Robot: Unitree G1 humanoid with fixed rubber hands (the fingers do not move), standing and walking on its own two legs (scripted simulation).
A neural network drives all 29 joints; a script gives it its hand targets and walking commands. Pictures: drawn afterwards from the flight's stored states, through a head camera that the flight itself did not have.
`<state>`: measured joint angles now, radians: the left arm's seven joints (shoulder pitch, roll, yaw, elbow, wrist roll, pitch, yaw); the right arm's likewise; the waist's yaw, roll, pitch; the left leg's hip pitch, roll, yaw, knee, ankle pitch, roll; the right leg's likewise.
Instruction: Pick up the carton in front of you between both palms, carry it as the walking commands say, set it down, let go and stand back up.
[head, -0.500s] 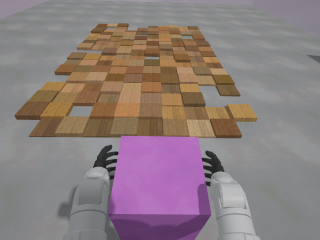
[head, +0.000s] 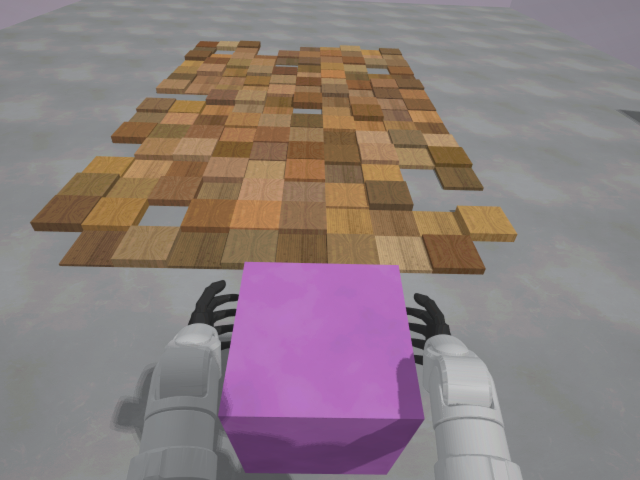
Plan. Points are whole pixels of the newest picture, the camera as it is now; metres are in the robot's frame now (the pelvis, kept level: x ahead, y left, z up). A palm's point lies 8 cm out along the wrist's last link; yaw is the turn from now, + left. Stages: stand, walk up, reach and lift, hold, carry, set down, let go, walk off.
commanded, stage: carry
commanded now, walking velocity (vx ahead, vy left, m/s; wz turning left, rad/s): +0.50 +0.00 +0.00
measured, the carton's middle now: (318, 373) +0.30 +0.00 -0.03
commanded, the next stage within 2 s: none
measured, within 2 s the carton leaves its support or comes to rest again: neither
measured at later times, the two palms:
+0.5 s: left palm (194, 244) +0.45 +0.19 +0.09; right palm (390, 245) +0.45 -0.11 +0.09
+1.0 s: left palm (238, 159) +0.77 +0.17 +0.05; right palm (372, 164) +0.77 -0.13 +0.05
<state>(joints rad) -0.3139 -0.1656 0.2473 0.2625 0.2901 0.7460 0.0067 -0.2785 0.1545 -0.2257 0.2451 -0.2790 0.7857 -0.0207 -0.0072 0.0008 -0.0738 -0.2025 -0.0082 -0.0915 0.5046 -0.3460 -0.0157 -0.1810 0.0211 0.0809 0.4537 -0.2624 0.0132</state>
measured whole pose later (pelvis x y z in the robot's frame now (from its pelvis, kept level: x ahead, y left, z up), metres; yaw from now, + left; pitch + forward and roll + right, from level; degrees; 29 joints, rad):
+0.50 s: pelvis +0.18 +0.03 +0.00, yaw +1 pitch +5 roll +1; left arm -0.19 -0.14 0.10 -0.32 0.12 1.20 0.11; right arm -0.16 0.14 -0.13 -0.31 -0.10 1.22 -0.09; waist 0.01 -0.04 -0.13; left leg -0.41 0.03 0.19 0.53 -0.30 0.01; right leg -0.13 -0.08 -0.16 0.41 -0.36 0.03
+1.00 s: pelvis +0.50 +0.01 -0.02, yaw +2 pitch +3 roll -2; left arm -0.20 -0.14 0.10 -0.26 0.13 1.17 0.09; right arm -0.17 0.13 -0.14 -0.29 -0.12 1.22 -0.09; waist 0.01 0.03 -0.04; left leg -0.18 0.08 0.07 1.03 -0.46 0.00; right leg -0.45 -0.01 -0.28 0.56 -0.17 -0.12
